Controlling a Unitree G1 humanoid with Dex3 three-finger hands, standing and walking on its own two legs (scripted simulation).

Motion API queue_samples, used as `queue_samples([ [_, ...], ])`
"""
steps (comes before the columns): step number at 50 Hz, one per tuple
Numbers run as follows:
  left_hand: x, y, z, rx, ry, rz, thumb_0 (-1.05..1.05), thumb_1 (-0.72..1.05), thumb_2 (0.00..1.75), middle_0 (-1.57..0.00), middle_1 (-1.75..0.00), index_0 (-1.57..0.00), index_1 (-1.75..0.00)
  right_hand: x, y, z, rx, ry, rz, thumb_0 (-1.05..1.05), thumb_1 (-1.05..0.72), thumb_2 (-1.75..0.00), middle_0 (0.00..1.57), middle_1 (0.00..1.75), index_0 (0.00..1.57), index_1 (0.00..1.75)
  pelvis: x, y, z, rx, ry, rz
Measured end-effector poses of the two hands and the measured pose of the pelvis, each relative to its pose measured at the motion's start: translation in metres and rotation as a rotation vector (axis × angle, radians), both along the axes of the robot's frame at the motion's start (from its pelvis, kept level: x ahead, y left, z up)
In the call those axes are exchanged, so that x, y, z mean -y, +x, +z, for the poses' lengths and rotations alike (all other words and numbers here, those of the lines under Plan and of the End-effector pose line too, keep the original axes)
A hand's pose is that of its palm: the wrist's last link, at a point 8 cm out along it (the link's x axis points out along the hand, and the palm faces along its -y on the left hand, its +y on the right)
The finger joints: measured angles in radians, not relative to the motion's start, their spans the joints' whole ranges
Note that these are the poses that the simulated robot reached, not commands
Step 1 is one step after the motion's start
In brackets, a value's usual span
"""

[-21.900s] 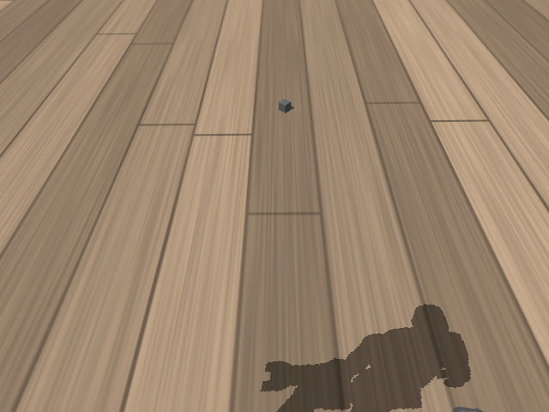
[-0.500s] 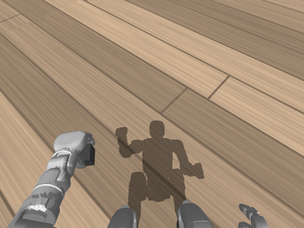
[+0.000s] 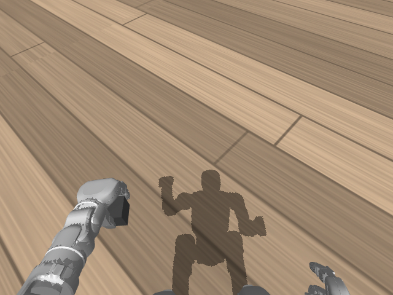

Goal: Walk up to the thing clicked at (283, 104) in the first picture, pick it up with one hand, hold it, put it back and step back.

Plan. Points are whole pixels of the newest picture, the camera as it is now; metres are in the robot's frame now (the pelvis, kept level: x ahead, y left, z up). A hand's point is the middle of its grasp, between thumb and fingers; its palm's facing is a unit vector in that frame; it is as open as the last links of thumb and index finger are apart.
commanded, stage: hold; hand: left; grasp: from above
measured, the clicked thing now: (114, 211) +0.32 +0.22 -0.10
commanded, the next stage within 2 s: crouch in 1.60 s
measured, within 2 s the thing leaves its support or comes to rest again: neither
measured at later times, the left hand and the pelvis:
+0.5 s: hand (106, 210) +0.30 +0.21 -0.03, palm faces -0.45 -0.05 -0.89, open 8.2 cm; pelvis +0.00 -0.01 +0.01, yaw +0 degrees
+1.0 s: hand (105, 213) +0.28 +0.21 -0.01, palm faces -0.44 -0.06 -0.90, open 8.2 cm; pelvis -0.01 -0.01 +0.02, yaw -1 degrees
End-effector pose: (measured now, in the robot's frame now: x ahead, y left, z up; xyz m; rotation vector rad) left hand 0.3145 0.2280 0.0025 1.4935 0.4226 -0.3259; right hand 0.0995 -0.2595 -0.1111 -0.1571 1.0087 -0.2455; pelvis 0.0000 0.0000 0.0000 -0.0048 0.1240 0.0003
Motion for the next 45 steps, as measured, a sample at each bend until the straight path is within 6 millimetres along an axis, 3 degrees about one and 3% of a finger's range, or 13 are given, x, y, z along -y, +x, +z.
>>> queue_samples([
  [15,0.006,-0.005,0.019,0.019,0.001,-0.011,0.00,0.28,0.21,-0.91,-0.20,-0.91,-0.22,0.002,0.019,0.010,0.041,0.009,0.016,0.01,-0.90,-0.90,0.20,0.30,0.20,0.30,0.003,0.002,0.007,0.035,0.008,-0.003],
  [45,0.016,-0.026,0.043,0.033,-0.007,-0.020,0.00,0.27,0.22,-0.92,-0.20,-0.92,-0.21,0.001,0.026,0.022,0.101,0.029,0.033,0.01,-0.90,-0.90,0.20,0.30,0.20,0.30,0.008,-0.009,0.016,0.094,0.017,-0.009],
])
